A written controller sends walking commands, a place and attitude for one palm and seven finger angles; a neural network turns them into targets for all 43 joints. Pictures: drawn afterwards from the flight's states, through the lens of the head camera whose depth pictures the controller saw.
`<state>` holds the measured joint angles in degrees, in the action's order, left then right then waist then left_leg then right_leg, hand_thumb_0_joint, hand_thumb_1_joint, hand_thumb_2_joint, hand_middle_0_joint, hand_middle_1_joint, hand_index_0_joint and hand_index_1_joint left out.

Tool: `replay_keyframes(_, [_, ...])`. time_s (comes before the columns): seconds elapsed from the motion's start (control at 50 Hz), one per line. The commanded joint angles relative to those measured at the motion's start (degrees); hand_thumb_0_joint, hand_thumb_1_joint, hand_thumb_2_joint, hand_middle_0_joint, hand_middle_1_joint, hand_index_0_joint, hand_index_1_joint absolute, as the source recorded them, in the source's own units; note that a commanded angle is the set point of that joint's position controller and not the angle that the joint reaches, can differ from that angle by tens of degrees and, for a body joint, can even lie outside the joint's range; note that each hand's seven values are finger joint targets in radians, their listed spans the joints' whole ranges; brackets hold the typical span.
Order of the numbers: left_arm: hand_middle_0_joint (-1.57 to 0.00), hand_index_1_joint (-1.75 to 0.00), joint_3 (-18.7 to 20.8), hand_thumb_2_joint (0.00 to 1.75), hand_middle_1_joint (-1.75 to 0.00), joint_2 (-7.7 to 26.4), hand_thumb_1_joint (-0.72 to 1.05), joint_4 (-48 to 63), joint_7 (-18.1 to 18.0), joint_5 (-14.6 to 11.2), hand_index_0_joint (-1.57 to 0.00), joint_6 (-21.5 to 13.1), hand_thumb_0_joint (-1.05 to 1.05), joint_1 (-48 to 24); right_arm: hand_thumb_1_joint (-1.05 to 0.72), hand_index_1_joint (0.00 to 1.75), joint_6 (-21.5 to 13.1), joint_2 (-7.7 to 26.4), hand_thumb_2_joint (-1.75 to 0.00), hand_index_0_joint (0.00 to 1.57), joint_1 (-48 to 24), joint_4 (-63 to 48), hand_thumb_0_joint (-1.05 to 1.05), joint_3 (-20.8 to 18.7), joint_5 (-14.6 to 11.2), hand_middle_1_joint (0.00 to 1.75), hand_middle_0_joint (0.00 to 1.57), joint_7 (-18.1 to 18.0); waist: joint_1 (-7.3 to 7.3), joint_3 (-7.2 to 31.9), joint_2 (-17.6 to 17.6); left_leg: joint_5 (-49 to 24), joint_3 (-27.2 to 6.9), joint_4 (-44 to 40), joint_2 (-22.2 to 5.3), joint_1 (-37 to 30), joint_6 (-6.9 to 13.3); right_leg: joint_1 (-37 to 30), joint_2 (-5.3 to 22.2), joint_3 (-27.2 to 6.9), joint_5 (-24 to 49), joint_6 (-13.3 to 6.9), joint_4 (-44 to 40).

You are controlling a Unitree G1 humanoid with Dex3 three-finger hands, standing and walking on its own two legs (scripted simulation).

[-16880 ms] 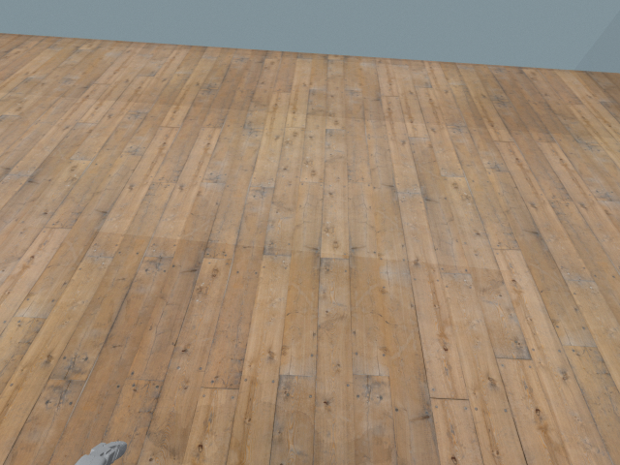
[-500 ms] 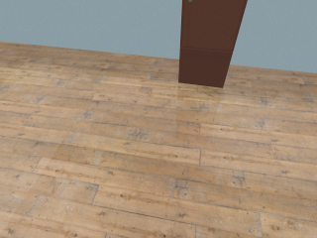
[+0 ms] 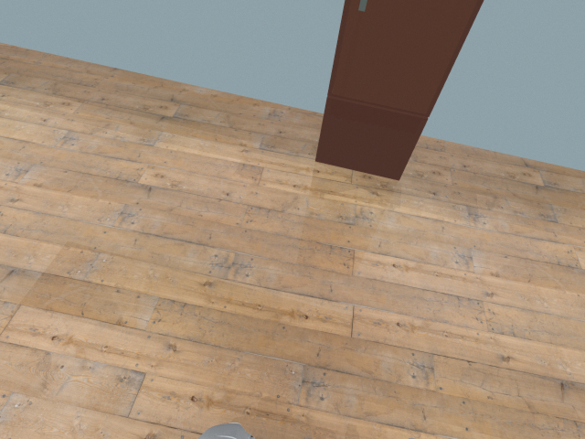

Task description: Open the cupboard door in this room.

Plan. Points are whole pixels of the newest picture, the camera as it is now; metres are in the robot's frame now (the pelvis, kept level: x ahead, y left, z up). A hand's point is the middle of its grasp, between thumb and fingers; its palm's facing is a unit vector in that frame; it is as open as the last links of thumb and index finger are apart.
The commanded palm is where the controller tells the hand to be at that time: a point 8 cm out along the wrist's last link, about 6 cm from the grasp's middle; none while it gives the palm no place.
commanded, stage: stand and wait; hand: left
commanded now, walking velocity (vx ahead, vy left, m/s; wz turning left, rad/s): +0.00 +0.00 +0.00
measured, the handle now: out of the picture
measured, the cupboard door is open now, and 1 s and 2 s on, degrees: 0 0 0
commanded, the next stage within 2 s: look at it before walking up in 1.10 s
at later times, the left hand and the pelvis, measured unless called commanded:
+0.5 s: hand out of the picture +0.04 +0.14 -0.16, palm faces +0.01 -0.98 -0.20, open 7.4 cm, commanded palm none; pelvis +0.04 -0.03 +0.02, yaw +0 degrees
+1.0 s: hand out of the picture +0.02 +0.09 -0.16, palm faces +0.07 -0.99 -0.15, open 7.4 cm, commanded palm none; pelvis +0.06 -0.06 +0.02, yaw +2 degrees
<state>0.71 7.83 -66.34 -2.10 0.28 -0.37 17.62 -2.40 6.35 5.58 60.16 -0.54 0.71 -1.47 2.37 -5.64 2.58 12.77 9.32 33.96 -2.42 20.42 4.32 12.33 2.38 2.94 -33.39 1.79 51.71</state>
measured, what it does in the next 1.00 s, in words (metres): steps on the spot: right foot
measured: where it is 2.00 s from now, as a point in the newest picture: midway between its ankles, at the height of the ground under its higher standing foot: outside the picture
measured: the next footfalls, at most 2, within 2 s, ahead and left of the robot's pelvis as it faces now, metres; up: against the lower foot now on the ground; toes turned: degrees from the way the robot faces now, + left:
right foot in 0.30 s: +0.06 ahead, -0.15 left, +0.00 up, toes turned -4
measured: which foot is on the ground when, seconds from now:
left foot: down 0.00-1.00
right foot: up 0.00-0.28, down 0.30-1.00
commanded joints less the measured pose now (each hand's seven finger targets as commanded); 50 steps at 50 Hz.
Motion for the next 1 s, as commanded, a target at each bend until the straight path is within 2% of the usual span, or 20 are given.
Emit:
replay_keyframes(0.0, [-0.2, -0.3, 0.6, 0.9, -0.3, 2.8, 0.9, 2.1, 0.3, 0.5, -0.2, -0.2, 0.0, 3.2, -0.9, 0.3, 0.5, 9.5, -0.9, 0.2, 7.3, 0.8, 0.0, -1.8, 0.1, 0.3, 0.2, -0.4, -2.34, 6.5, -9.0, -19.6, -16.8, -17.4, -14.8, -8.4, 5.0, 4.9, 3.5, -1.8, 3.2, 0.2, -0.4])
replay_keyframes(0.02, [-0.2, -0.3, 0.6, 0.9, -0.3, 2.2, 0.9, 2.1, 0.4, 0.7, -0.2, 0.1, 0.0, 3.7, -0.9, 0.3, 0.4, 9.5, -0.9, 0.2, 7.1, 0.5, 0.0, -2.4, 0.2, 0.3, 0.2, -0.3, -2.2, 8.3, -8.0, -15.7, -16.1, -18.2, -14.2, -9.1, 5.0, 4.7, 3.4, -1.4, 4.8, 0.3, -2.0])
replay_keyframes(0.06, [-0.2, -0.3, 0.8, 0.9, -0.3, 2.2, 0.9, 2.3, 0.4, 1.0, -0.2, 0.6, 0.0, 3.4, -0.9, 0.3, 0.4, 10.1, -0.9, 0.2, 6.7, 0.3, 0.0, -2.7, 0.2, 0.3, 0.2, -0.3, -2.05, 8.6, -7.2, -7.5, -15.6, -20.2, -13.5, -8.2, 4.6, 4.4, 3.1, -1.0, 7.4, 0.2, -3.3])
replay_keyframes(0.1, [-0.2, -0.3, 0.8, 0.9, -0.3, 2.7, 0.9, 2.7, 0.5, 1.2, -0.2, 1.0, 0.0, 2.3, -0.9, 0.3, 0.5, 10.1, -0.9, 0.2, 6.4, 0.3, 0.0, -2.9, 0.1, 0.3, 0.2, -0.1, -1.96, 7.3, -7.9, -0.8, -16.3, -22.3, -13.3, -5.9, 4.3, 3.9, 3.2, -1.0, 8.8, 0.0, -4.9])
replay_keyframes(0.18, [-0.2, -0.3, 0.6, 0.9, -0.3, 3.8, 0.9, 3.8, 0.4, 1.3, -0.2, 1.1, 0.0, 0.2, -0.9, 0.3, 0.9, 10.6, -0.9, 0.2, 6.4, 1.0, 0.0, -3.1, 0.3, 0.3, 0.2, 0.1, -1.85, 4.8, -7.8, 3.6, -15.5, -22.5, -12.4, -6.0, 3.8, 3.3, 2.9, 0.0, 10.9, -0.1, -13.2])
replay_keyframes(0.22, [-0.2, -0.3, 0.6, 0.9, -0.3, 4.7, 0.9, 3.4, 0.3, 1.1, -0.2, 0.9, 0.0, 0.8, -0.9, 0.3, 1.0, 10.6, -0.9, 0.2, 6.9, 1.6, 0.0, -3.0, 0.1, 0.3, 0.2, 0.2, -1.18, 4.1, -7.6, 5.0, -15.0, -21.4, -11.7, -4.4, 2.7, -0.3, 2.8, 0.2, 14.6, -0.2, -20.1])
replay_keyframes(0.24, [-0.2, -0.3, 0.6, 0.9, -0.3, 5.3, 0.9, 3.0, 0.3, 1.1, -0.2, 0.6, 0.0, 2.1, -0.9, 0.3, 1.0, 10.7, -0.9, 0.2, 6.5, 1.7, 0.0, -3.0, -0.1, 0.3, 0.2, 0.2, -0.31, 4.4, -6.5, 5.4, -13.5, -19.4, -10.3, -4.1, 1.4, -2.7, 2.9, 0.3, 19.1, -0.2, -26.0])
replay_keyframes(0.26, [-0.2, -0.3, 0.6, 0.9, -0.3, 6.6, 0.9, 2.8, 0.1, 1.2, -0.2, 0.2, 0.0, 2.0, -0.9, 0.3, 1.1, 9.7, -0.9, 0.2, 7.3, 2.1, 0.0, -2.8, -0.4, 0.3, 0.2, 0.3, -0.59, 3.7, -3.3, 5.8, -11.6, -17.5, -8.1, -3.1, -0.6, -4.3, 3.9, -1.6, 21.5, -0.4, -30.7])
replay_keyframes(0.28, [-0.2, -0.3, 0.3, 0.9, -0.3, 7.4, 0.9, 3.2, 0.0, 1.1, -0.2, -0.4, 0.0, 1.0, -0.9, 0.3, 1.2, 8.1, -0.9, 0.2, 8.1, 2.2, 0.0, -2.4, -0.7, 0.3, 0.2, 0.5, -1.54, 2.7, -0.2, 5.2, -10.0, -16.0, -5.7, -4.2, -2.4, -2.2, 6.2, -4.9, 19.9, -1.4, -33.6])
replay_keyframes(0.3, [-0.2, -0.3, 0.1, 0.9, -0.3, 7.9, 0.9, 3.7, 0.0, 0.9, -0.2, -0.5, 0.0, -0.7, -0.9, 0.3, 1.5, 7.0, -0.9, 0.2, 9.4, 2.5, 0.0, -2.0, -0.7, 0.3, 0.2, 0.7, -2.64, 0.9, 0.6, 4.6, -9.2, -15.8, -4.5, -5.3, -3.4, 0.9, 7.8, -6.4, 16.9, -2.4, -35.3])
replay_keyframes(0.32, [-0.2, -0.3, -0.1, 0.9, -0.3, 8.4, 0.9, 3.9, 0.1, 0.7, -0.2, -0.6, 0.0, -1.0, -0.9, 0.3, 1.4, 6.6, -0.9, 0.2, 10.9, 3.0, 0.0, -1.7, -0.6, 0.3, 0.2, 1.0, -3.04, 1.5, -1.3, 2.7, -9.0, -16.0, -3.9, -7.5, -3.6, 2.3, 8.3, -6.1, 16.6, -2.8, -35.0])
replay_keyframes(0.34, [-0.2, -0.3, 0.0, 0.9, -0.3, 8.5, 0.9, 3.7, 0.2, 0.6, -0.2, -0.9, 0.0, -1.8, -0.9, 0.3, 1.7, 6.3, -0.9, 0.2, 11.0, 3.5, 0.0, -1.6, -0.4, 0.3, 0.2, 0.9, -3.24, 0.0, 4.4, 1.5, -8.1, -14.9, -3.7, -8.4, -4.0, 4.4, 7.3, -6.1, 15.9, -2.8, -35.4])
replay_keyframes(0.36, [-0.2, -0.3, -0.2, 0.9, -0.3, 7.7, 0.9, 3.7, 0.2, 0.5, -0.2, -1.1, 0.0, -1.6, -0.9, 0.3, 1.6, 7.0, -0.9, 0.2, 11.7, 3.7, 0.0, -1.6, -0.2, 0.3, 0.2, 0.7, -3.39, -0.2, 5.9, -0.6, -7.9, -14.6, -4.2, -10.5, -3.9, 5.5, 7.0, -6.0, 16.3, -2.8, -35.8])
replay_keyframes(0.46, [-0.2, -0.3, -0.5, 0.9, -0.3, 6.2, 0.9, 2.8, -0.2, 0.1, -0.2, -1.2, 0.0, 1.2, -0.9, 0.3, 1.1, 6.2, -0.9, 0.2, 14.3, 5.3, 0.0, -0.9, -0.5, 0.3, 0.2, 0.4, -2.94, 1.1, -1.1, -3.9, -8.0, -16.3, -5.1, -11.3, -3.5, 1.4, 5.5, -4.2, 22.5, -2.2, -34.4])
replay_keyframes(0.56, [-0.2, -0.3, -0.5, 0.9, -0.3, 5.2, 0.9, 2.0, -0.4, 0.0, -0.2, -1.3, 0.0, 3.5, -0.9, 0.3, 1.0, 5.2, -0.9, 0.2, 15.1, 6.0, 0.0, -0.6, -0.6, 0.3, 0.2, 0.1, -2.57, 1.9, -3.2, -5.9, -7.7, -15.7, -5.1, -11.7, -3.6, -0.5, 5.5, -3.9, 25.3, -2.5, -34.7])
replay_keyframes(0.8, [-0.2, -0.3, -0.7, 0.9, -0.3, 3.1, 0.9, 0.7, -0.7, 0.2, -0.2, -1.5, 0.0, 6.4, -0.9, 0.3, 1.5, 4.2, -0.9, 0.2, 15.5, 6.3, 0.0, -0.9, -0.6, 0.3, 0.2, -0.4, -2.8, 0.1, -1.7, -5.7, -7.3, -13.9, -5.1, -12.4, -3.8, 1.3, 5.2, -4.0, 24.9, -2.8, -35.7])
replay_keyframes(0.98, [-0.2, -0.3, -0.6, 0.9, -0.3, 3.4, 0.9, 0.8, -0.8, 0.3, -0.2, -1.7, 0.0, 7.1, -0.9, 0.3, 1.5, 4.8, -0.9, 0.2, 14.4, 5.9, 0.0, -1.0, -0.5, 0.3, 0.2, -0.5, -2.69, 0.2, -1.5, -7.6, -7.3, -13.1, -5.2, -12.8, -3.7, 0.4, 5.3, -4.0, 29.2, -2.9, -35.3])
